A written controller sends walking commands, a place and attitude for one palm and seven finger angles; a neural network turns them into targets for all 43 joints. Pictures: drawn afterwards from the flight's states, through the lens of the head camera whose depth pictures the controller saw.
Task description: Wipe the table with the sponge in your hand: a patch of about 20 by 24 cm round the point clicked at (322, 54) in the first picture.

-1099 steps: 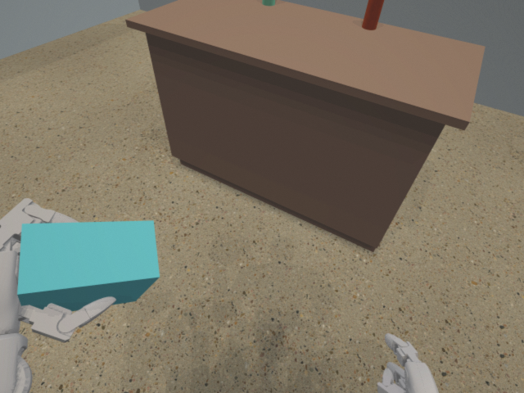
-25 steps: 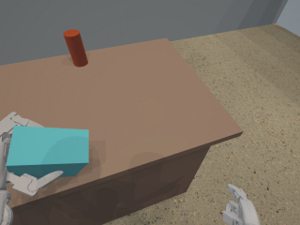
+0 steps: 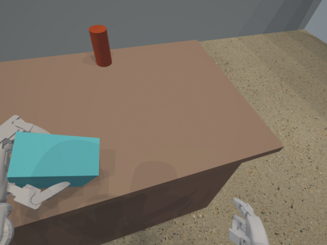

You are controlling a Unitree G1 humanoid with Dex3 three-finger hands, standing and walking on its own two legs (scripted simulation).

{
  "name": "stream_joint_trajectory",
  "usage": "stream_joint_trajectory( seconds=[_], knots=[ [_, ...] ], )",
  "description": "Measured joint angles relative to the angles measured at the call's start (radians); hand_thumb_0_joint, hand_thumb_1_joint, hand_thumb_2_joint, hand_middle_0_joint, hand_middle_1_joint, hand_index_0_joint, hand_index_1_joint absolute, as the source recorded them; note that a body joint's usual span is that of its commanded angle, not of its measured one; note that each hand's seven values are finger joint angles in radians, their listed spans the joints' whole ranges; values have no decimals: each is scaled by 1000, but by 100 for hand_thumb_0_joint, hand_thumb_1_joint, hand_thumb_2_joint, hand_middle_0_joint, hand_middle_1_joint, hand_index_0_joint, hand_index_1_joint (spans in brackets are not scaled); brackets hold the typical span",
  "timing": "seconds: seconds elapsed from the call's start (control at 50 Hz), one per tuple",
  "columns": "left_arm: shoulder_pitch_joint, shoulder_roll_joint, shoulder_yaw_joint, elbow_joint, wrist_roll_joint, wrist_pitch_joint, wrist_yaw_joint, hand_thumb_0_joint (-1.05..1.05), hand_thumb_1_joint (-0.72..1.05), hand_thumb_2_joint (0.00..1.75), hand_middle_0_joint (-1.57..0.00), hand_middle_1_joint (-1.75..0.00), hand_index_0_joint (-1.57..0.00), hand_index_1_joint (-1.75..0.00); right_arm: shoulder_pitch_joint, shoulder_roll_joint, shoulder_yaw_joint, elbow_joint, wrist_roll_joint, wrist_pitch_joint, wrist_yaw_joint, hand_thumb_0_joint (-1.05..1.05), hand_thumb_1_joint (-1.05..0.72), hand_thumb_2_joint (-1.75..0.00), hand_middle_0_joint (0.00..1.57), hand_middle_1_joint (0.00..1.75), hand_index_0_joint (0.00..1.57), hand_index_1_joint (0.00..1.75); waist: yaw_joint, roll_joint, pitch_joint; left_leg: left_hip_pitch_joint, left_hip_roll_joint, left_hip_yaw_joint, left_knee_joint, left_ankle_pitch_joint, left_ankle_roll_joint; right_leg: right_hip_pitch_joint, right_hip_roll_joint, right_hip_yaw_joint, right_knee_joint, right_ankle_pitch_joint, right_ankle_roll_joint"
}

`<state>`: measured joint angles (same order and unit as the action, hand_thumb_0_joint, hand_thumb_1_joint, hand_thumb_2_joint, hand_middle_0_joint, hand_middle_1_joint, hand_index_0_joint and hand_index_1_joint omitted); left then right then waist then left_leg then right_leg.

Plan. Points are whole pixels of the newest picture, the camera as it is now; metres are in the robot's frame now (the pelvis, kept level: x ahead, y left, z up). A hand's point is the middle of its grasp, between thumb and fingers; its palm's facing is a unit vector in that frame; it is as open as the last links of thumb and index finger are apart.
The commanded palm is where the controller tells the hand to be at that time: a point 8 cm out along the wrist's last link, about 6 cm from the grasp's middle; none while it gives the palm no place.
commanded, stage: come to a stop and stand still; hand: left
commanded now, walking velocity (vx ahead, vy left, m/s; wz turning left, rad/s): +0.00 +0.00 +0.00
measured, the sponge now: (67, 164) +0.23 +0.21 +0.13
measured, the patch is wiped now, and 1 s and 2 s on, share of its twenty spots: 0.00 0.00 0.00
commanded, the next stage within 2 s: look again from close up in 0.12 s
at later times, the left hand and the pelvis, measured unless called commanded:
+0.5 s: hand (60, 149) +0.24 +0.22 +0.16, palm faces +0.30 -0.84 -0.46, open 10.8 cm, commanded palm +0.18 +0.26 +0.17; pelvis +0.01 -0.02 -0.01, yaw -2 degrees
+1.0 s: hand (54, 155) +0.23 +0.23 +0.15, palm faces +0.32 -0.83 -0.46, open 10.8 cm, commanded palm +0.17 +0.26 +0.17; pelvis +0.00 -0.02 -0.01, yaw -2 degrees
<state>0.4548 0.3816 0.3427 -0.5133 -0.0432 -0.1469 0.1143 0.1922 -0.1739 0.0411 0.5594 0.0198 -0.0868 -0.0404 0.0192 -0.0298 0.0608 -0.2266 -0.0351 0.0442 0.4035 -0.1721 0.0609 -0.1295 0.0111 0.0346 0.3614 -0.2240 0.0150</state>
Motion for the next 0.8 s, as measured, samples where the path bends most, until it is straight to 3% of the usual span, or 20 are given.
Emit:
stream_joint_trajectory(
  seconds=[0.22, 0.26, 0.28, 0.34, 0.38, 0.42, 0.52, 0.6, 0.72, 0.74, 0.76, 0.8],
  knots=[
    [12, 1, -3, 5, 3, -8, 1, -1, -56, 101, -66, -135, -67, -134, 10, -11, -14, 14, 4, -7, -3, 2, -90, -90, 20, 30, 20, 30, -11, 17, 3, -4, 1, -7, 2, -1, -4, -2, 1, -7, 3, -4, -4],
    [-92, 101, -2, 41, 29, -34, -25, -1, -56, 101, -66, -135, -67, -134, 51, -29, 13, -36, 29, -11, -41, 1, -91, -90, 20, 30, 20, 30, 15, 21, 14, -28, 1, -23, 37, -11, -5, -21, 4, -23, 40, -26, -2],
    [-151, 144, 28, 70, 39, -58, -34, -1, -56, 101, -66, -135, -67, -134, 51, -26, 16, -27, 21, -25, -35, 1, -91, -90, 20, 30, 20, 29, 21, 12, 16, -42, -1, -27, 52, -16, -9, -41, 3, -27, 70, -38, -10],
    [-260, 206, 135, 151, 26, -96, -23, -1, -56, 101, -66, -135, -67, -134, 17, -26, 28, 11, -9, -38, 7, 1, -90, -90, 20, 30, 20, 30, 18, -8, 8, -72, 10, -19, 72, -24, -22, -85, 13, -19, 110, -51, -25],
    [-246, 191, 179, 160, 10, -99, -13, -1, -56, 101, -66, -135, -67, -134, 10, -34, 21, 11, -17, -43, 33, 1, -90, -90, 20, 30, 20, 30, 4, -3, -11, -88, 22, -8, 83, -33, -27, -102, 23, -7, 114, -52, -30],
    [-174, 140, 174, 121, -3, -96, -12, -1, -56, 101, -66, -135, -67, -134, 16, -49, 4, -1, -14, -54, 54, 2, -90, -90, 20, 30, 20, 30, -10, 8, -25, -90, 29, 5, 88, -44, -27, -106, 30, 7, 111, -52, -30],
    [24, 18, 14, 36, 8, -94, -45, -1, -56, 101, -66, -135, -67, -134, 29, -82, -32, 8, -9, -62, 59, 1, -90, -90, 20, 30, 20, 30, -28, 8, -32, -69, 29, 21, 89, -62, -24, -92, 28, 23, 119, -68, -26],
    [44, 48, -23, 66, 16, -78, -50, -1, -56, 101, -66, -134, -68, -134, 30, -80, -40, 33, -11, -38, 35, 1, -91, -90, 20, 30, 20, 30, -29, -17, -20, -70, 25, -1, 98, -63, -30, -85, 26, 0, 126, -78, -32],
    [-22, 90, 54, 58, -12, -50, -2, -1, -56, 101, -66, -134, -68, -133, 29, -77, -37, 41, 3, -35, 33, 1, -91, -90, 20, 30, 20, 29, -13, -11, -5, -90, 29, -36, 125, -62, -35, -77, 33, -35, 115, -68, -37],
    [-68, 119, 55, 51, -5, -50, -6, -1, -56, 101, -66, -134, -68, -133, 48, -81, -27, 16, 24, -37, 14, 2, -91, -90, 20, 30, 20, 29, 5, -5, 0, -98, 28, -41, 135, -63, -33, -81, 32, -41, 122, -70, -31],
    [-129, 157, 74, 57, 8, -76, -19, -1, -56, 101, -66, -134, -68, -133, 59, -78, -24, 1, 28, -49, 5, 2, -91, -90, 19, 30, 20, 29, 23, -4, 4, -111, 25, -43, 148, -65, -33, -98, 29, -44, 145, -78, -29],
    [-213, 196, 141, 71, 10, -120, -19, -1, -56, 101, -66, -134, -68, -133, 35, -62, -14, 12, 7, -70, 20, 1, -91, -90, 19, 30, 20, 29, 35, -5, 16, -118, 24, -35, 162, -68, -34, -118, 27, -37, 181, -90, -36]
  ],
)
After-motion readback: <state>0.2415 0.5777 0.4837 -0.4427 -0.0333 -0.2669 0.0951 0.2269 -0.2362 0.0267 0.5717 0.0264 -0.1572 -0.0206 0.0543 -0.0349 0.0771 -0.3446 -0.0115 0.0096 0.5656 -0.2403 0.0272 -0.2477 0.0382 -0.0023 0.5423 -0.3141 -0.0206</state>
